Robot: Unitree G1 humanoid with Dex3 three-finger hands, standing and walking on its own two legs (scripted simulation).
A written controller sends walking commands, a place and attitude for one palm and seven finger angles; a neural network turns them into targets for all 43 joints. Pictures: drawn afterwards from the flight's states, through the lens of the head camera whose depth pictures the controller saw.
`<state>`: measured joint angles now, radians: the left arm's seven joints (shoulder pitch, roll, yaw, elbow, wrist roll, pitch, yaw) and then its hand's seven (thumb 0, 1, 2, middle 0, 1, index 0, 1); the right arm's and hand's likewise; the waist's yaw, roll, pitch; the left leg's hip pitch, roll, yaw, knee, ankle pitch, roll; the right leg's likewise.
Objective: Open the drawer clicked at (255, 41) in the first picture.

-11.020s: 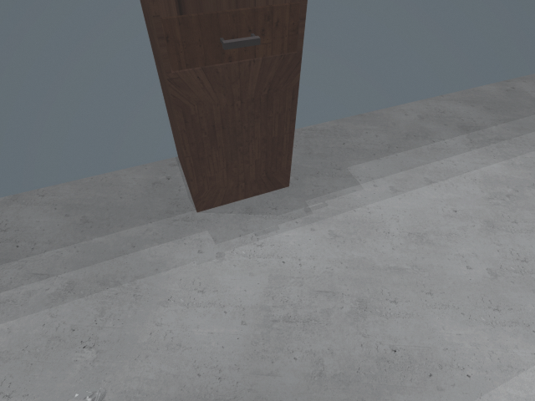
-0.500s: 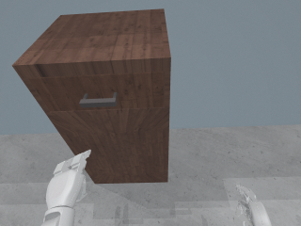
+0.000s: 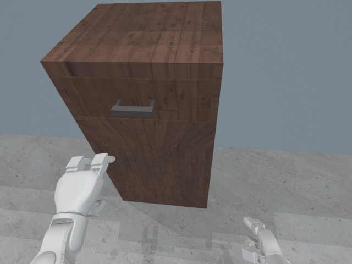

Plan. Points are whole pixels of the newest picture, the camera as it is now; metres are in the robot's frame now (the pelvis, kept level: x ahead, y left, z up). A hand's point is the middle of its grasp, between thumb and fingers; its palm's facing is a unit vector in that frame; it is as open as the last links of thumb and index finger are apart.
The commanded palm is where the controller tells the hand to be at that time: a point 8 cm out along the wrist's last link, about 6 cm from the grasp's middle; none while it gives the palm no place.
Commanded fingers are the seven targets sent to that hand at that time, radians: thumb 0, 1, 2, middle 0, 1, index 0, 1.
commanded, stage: raise the hand with hooked fingers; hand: left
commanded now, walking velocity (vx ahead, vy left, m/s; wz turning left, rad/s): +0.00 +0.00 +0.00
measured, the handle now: (134, 106) +0.52 +0.21 +0.05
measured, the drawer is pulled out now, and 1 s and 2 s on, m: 0.00 0.00 0.00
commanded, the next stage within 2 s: move the hooked fingers above the handle in 1.12 s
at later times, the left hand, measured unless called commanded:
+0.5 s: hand (77, 152) +0.29 +0.25 +0.12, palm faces +0.12 -0.06 -0.99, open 13.4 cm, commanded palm +0.26 +0.25 +0.18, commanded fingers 0.00 -0.50 0.30 -0.30 -1.20 -0.30 -1.20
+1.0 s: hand (73, 137) +0.31 +0.26 +0.15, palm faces +0.04 -0.06 -1.00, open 13.8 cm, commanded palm +0.27 +0.26 +0.22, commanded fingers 0.00 -0.50 0.30 -0.30 -1.20 -0.30 -1.20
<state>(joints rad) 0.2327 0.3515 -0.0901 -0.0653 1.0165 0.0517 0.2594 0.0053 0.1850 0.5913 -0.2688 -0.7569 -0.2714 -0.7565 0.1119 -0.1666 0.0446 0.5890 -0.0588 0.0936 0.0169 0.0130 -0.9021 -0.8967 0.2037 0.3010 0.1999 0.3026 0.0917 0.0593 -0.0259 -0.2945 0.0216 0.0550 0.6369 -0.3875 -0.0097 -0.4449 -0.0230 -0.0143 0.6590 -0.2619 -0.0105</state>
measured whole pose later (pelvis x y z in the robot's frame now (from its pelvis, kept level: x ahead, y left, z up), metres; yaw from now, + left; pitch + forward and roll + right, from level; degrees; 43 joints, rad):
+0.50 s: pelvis +0.01 +0.01 +0.02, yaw +1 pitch -1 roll +1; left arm -0.02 0.47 -0.06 -0.07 0.94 0.06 0.07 0.00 -0.38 0.35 -0.31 -1.13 -0.31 -1.13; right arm 0.06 -0.25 -0.01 0.62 -0.01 0.11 -0.02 0.01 -0.91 -0.90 0.20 0.30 0.19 0.30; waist 0.10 0.08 0.01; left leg -0.11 0.00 0.05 0.42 -0.29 0.00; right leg -0.26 -0.04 -0.03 0.45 -0.18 0.01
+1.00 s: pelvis +0.00 +0.01 +0.02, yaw +1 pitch -1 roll +0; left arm -0.15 0.55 -0.01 -0.03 0.86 -0.03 -0.10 0.00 -0.49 0.30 -0.32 -1.20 -0.32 -1.20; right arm 0.15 -0.28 -0.01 0.63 0.00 0.13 0.00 0.01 -0.90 -0.90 0.20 0.30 0.20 0.30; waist 0.09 0.09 0.04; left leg -0.11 -0.01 0.04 0.37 -0.25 0.01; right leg -0.24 -0.04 -0.03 0.39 -0.14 0.01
